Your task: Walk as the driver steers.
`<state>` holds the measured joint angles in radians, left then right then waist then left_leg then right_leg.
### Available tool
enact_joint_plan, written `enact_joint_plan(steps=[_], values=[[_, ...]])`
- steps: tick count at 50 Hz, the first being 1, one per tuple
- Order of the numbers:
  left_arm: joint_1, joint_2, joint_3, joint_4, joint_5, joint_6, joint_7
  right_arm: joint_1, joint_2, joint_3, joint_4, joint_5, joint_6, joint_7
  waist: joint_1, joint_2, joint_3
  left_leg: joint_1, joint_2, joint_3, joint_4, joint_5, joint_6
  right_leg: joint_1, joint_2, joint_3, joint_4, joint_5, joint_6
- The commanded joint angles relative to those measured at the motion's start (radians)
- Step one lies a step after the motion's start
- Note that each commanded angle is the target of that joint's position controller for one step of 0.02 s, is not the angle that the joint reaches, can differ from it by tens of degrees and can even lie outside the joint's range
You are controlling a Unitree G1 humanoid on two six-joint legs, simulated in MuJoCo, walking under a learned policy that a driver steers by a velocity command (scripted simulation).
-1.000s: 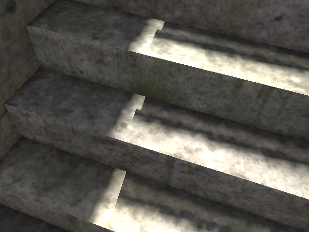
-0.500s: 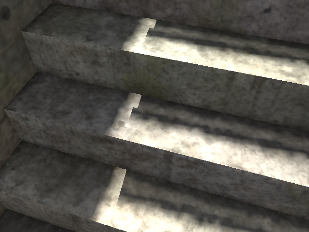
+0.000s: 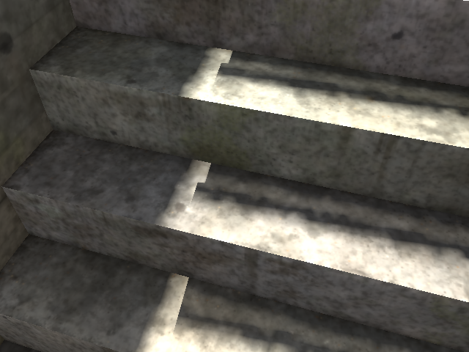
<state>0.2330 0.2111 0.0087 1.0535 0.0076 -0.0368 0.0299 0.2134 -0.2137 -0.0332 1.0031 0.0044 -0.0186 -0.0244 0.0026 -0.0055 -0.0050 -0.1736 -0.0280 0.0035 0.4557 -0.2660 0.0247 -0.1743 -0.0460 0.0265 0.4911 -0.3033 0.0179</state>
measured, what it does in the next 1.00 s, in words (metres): climbs: left foot, then right foot 0.20 m higher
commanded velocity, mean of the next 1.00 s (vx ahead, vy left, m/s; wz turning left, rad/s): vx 0.45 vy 0.00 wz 0.00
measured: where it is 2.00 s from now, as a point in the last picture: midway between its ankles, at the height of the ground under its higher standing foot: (245, 116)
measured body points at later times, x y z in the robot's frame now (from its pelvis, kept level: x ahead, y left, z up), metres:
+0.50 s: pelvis +0.12 +0.03 +0.00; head +0.13 +0.04 +0.45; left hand +0.17 +0.30 -0.15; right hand +0.21 -0.23 -0.13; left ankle +0.16 +0.12 -0.74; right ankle +0.02 -0.11 -0.60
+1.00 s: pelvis +0.32 -0.02 +0.07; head +0.34 -0.02 +0.52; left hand +0.49 +0.17 -0.05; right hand +0.31 -0.26 -0.08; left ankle +0.20 +0.12 -0.56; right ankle +0.39 -0.09 -0.53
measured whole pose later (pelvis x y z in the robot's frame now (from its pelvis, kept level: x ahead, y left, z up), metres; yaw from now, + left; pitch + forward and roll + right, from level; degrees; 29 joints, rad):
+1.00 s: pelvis +0.32 -0.02 +0.07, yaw -1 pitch +1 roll -2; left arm 0.09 0.10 -0.03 0.79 0.03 0.00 0.05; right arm 0.37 -0.20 -0.02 1.02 -0.02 -0.06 0.01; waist 0.01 0.03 0.00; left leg -0.38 0.00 -0.10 1.22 -0.04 0.10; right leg -0.79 0.00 -0.18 1.35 -0.59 -0.13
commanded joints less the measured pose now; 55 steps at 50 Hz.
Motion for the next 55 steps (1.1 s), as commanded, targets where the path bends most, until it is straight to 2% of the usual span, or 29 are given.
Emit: enact_joint_plan(steps=[1, 4, 7, 9, 10, 12, 15, 18, 20, 21, 22, 23, 24, 26, 29, 35, 36, 38, 42, 44, 45, 46, 47, 48, 49, 51, 53, 54, 55], values=[[-0.006, 0.089, 0.019, -0.037, -0.021, -0.047, 0.012, -0.040, -0.149, -0.036, -0.052, 0.027, -0.029, -0.014, 0.001, 0.075, 0.099, -0.043, 0.124, -0.184, -0.180, -0.333, 0.102, -0.147, 0.044, -0.050, -0.018, -0.122, -0.050], [0.024, 0.082, 0.020, -0.028, -0.020, -0.073, -0.002, -0.048, -0.113, -0.029, -0.054, 0.021, -0.048, -0.009, 0.014, 0.017, 0.105, -0.042, 0.080, -0.117, -0.087, -0.157, 0.092, -0.111, 0.029, -0.005, -0.066, -0.064, -0.085], [0.172, 0.189, 0.058, 0.006, -0.027, -0.078, -0.015, -0.094, -0.091, -0.022, -0.078, 0.000, -0.075, -0.006, 0.061, -0.202, 0.040, -0.281, -0.029, 0.057, 0.229, 0.052, 0.009, 0.191, -0.128, 0.258, -0.159, 0.267, -0.197], [0.299, 0.212, 0.072, 0.041, -0.017, -0.082, -0.017, -0.205, -0.088, -0.016, -0.125, 0.015, -0.085, 0.005, 0.117, -0.199, 0.072, -0.576, 0.021, 0.007, 0.491, -0.348, 0.004, 0.366, -0.350, 0.486, -0.241, 0.463, -0.331], [0.274, 0.210, 0.075, 0.032, -0.009, -0.082, -0.014, -0.226, -0.090, -0.015, -0.143, 0.029, -0.083, 0.011, 0.096, -0.127, 0.083, -0.642, 0.076, -0.033, 0.548, -0.352, 0.014, 0.386, -0.365, 0.451, -0.246, 0.473, -0.325], [0.142, 0.192, 0.078, -0.025, -0.019, -0.067, -0.004, -0.235, -0.091, -0.011, -0.158, 0.034, -0.081, 0.020, 0.045, -0.090, 0.080, -0.583, 0.123, -0.021, 0.412, -0.264, 0.020, 0.313, -0.304, 0.311, -0.276, 0.448, -0.232], [0.040, 0.217, 0.086, -0.068, -0.025, -0.054, 0.007, -0.188, -0.053, 0.001, -0.143, 0.012, -0.082, 0.032, -0.002, -0.129, 0.015, -0.204, 0.038, 0.069, 0.222, 0.006, -0.013, 0.081, -0.165, 0.108, -0.281, 0.605, -0.159], [0.006, 0.210, 0.086, -0.081, -0.032, -0.050, 0.009, 0.020, -0.107, -0.035, -0.083, 0.009, -0.057, 0.014, -0.119, -0.163, -0.088, 0.069, -0.028, 0.105, 0.092, 0.173, 0.025, 0.037, -0.117, 0.031, -0.077, 0.889, -0.130], [0.013, 0.123, 0.057, -0.082, -0.018, -0.055, -0.006, 0.276, -0.158, -0.066, -0.006, 0.000, -0.033, 0.002, -0.225, -0.026, -0.152, 0.400, 0.039, 0.007, 0.011, 0.242, 0.072, -0.226, -0.039, -0.007, 0.317, 0.576, -0.070], [0.029, -0.012, 0.018, -0.107, 0.028, -0.059, -0.013, 0.304, -0.262, -0.072, 0.011, -0.010, -0.020, -0.005, -0.155, 0.347, -0.155, 0.420, 0.309, -0.367, -0.082, 0.499, 0.152, -0.441, 0.090, -0.047, 0.730, -0.269, -0.018], [0.187, 0.015, 0.028, -0.059, -0.040, -0.066, -0.016, 0.310, -0.252, -0.069, 0.013, -0.030, -0.034, 0.006, -0.113, 0.304, -0.214, 0.367, 0.432, -0.662, -0.218, 0.054, 0.321, -0.530, 0.100, 0.122, 0.995, -0.313, -0.038], [0.119, 0.090, 0.040, -0.083, -0.063, -0.072, -0.025, 0.212, -0.179, -0.050, 0.003, -0.010, -0.044, 0.016, -0.085, 0.179, -0.051, 0.263, 0.408, -0.598, -0.261, -0.275, 0.320, -0.678, 0.031, 0.087, 1.098, -0.239, -0.060], [0.035, 0.105, 0.044, -0.110, -0.061, -0.068, -0.028, 0.128, -0.117, -0.029, -0.008, 0.001, -0.040, 0.027, -0.061, 0.130, 0.050, 0.156, 0.363, -0.517, -0.284, -0.363, 0.277, -0.753, -0.001, 0.025, 1.171, -0.156, -0.068], [0.048, 0.066, 0.037, -0.113, -0.034, -0.049, -0.016, 0.038, -0.077, -0.002, -0.019, -0.023, -0.037, 0.043, 0.007, 0.037, 0.074, -0.028, 0.296, -0.398, -0.277, -0.266, 0.223, -0.733, -0.045, 0.019, 1.252, -0.036, -0.062], [0.057, -0.015, 0.008, -0.141, -0.032, -0.029, -0.024, 0.125, -0.051, 0.021, 0.038, -0.031, -0.023, 0.042, 0.015, 0.061, 0.082, -0.145, 0.255, -0.261, -0.255, -0.166, 0.220, -0.831, -0.034, -0.008, 1.450, -0.006, -0.050], [-0.111, -0.108, -0.067, -0.302, -0.051, -0.027, -0.006, 0.359, -0.010, 0.060, 0.137, -0.026, -0.008, 0.010, -0.032, 0.056, 0.123, 0.125, 0.372, -0.325, -0.246, -0.149, 0.207, -1.452, 0.028, 0.128, 2.010, -0.095, -0.073], [-0.290, -0.077, -0.050, -0.401, 0.044, 0.002, 0.009, 0.265, -0.118, 0.035, 0.116, -0.033, -0.056, 0.025, 0.005, -0.029, 0.159, -0.041, 0.315, -0.207, -0.284, -0.257, 0.178, -1.325, 0.023, -0.021, 1.855, -0.143, -0.097], [-0.369, -0.089, -0.060, -0.468, 0.053, 0.037, 0.010, 0.264, -0.069, 0.054, 0.139, -0.004, -0.092, 0.020, -0.001, -0.015, 0.177, -0.193, 0.234, -0.163, -0.361, -0.245, 0.173, -1.169, -0.017, -0.111, 1.631, -0.096, -0.092], [-0.297, -0.169, -0.113, -0.517, 0.009, 0.068, 0.015, 0.349, -0.069, 0.044, 0.166, 0.020, -0.065, -0.042, -0.010, 0.150, 0.040, -0.020, 0.237, -0.019, -0.496, 0.473, 0.207, -0.766, -0.045, -0.169, 1.111, -0.287, -0.147], [-0.100, -0.104, -0.075, -0.406, -0.017, 0.053, 0.006, 0.334, -0.131, 0.035, 0.092, 0.022, -0.056, -0.046, 0.066, 0.105, -0.209, 0.110, 0.264, 0.067, -0.209, 1.502, 0.199, -0.391, 0.131, -0.298, 0.886, -0.367, -0.150], [0.044, -0.073, -0.053, -0.367, 0.001, 0.035, 0.005, 0.318, -0.153, 0.025, 0.077, 0.035, -0.058, -0.032, 0.142, 0.184, -0.306, 0.154, 0.312, 0.061, 0.001, 1.776, 0.200, -0.222, 0.143, -0.256, 0.782, -0.260, -0.175], [0.193, 0.019, -0.007, -0.315, 0.027, 0.021, 0.008, 0.263, -0.192, 0.003, 0.030, 0.048, -0.069, -0.006, 0.218, 0.193, -0.375, 0.017, 0.252, 0.044, 0.265, 1.681, 0.161, -0.046, 0.068, 0.048, 0.627, -0.295, -0.222], [0.321, 0.178, 0.045, -0.249, 0.044, 0.033, 0.030, 0.216, -0.142, -0.003, -0.045, 0.042, -0.077, 0.032, 0.239, -0.171, -0.395, -0.246, 0.062, 0.032, 0.649, 1.027, 0.094, 0.080, -0.172, 0.642, 0.194, -0.378, -0.313], [0.266, 0.213, 0.070, -0.212, 0.028, 0.055, 0.049, 0.094, -0.092, -0.016, -0.071, -0.024, -0.076, 0.064, 0.206, -0.240, -0.356, -0.420, -0.064, -0.136, 1.038, 0.237, 0.090, 0.032, -0.222, 1.046, -0.209, -0.582, -0.314], [0.121, 0.205, 0.075, -0.204, 0.027, 0.051, 0.046, 0.046, -0.002, -0.005, -0.144, -0.068, -0.066, 0.071, 0.111, -0.097, -0.203, -0.579, -0.050, -0.250, 1.346, 0.204, 0.093, -0.136, -0.258, 1.006, -0.229, -0.798, -0.264], [-0.001, 0.019, 0.033, -0.116, 0.027, 0.022, 0.023, -0.032, 0.085, 0.016, -0.239, -0.065, -0.043, 0.037, 0.005, 0.031, 0.107, -0.780, -0.015, -0.162, 1.498, 0.203, 0.106, -0.413, -0.227, 0.637, -0.030, -0.673, -0.236], [0.019, -0.134, -0.003, -0.022, 0.050, -0.001, 0.009, 0.054, 0.146, 0.041, -0.241, -0.040, -0.010, 0.008, -0.092, 0.043, 0.133, -0.828, -0.028, -0.190, 1.539, 0.190, 0.101, -0.453, -0.165, 0.334, 0.022, -0.390, -0.149], [0.060, -0.137, -0.007, 0.003, 0.051, -0.019, -0.003, 0.045, 0.157, 0.049, -0.255, -0.026, -0.007, 0.004, -0.069, -0.087, 0.117, -0.932, -0.045, -0.180, 1.696, 0.127, 0.121, -0.367, -0.165, 0.291, -0.034, -0.273, -0.158], [0.094, -0.129, -0.005, 0.024, 0.041, -0.039, -0.018, 0.021, 0.165, 0.054, -0.269, -0.021, -0.005, 0.001, -0.066, -0.080, 0.122, -1.009, -0.043, -0.201, 1.733, 0.109, 0.126, -0.315, -0.162, 0.243, -0.061, -0.177, -0.154]])
Next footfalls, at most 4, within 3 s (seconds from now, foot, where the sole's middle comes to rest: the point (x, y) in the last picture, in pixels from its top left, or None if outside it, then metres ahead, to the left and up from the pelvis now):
0.40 left None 0.20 0.12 -0.78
0.90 right None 0.43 -0.10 -0.57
1.48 left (200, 204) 0.75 0.12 -0.37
1.90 right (297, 88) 0.95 -0.12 -0.16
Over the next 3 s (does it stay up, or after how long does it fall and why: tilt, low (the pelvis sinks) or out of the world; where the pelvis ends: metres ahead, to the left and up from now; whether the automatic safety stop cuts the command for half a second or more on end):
stays up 1.26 -0.20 0.86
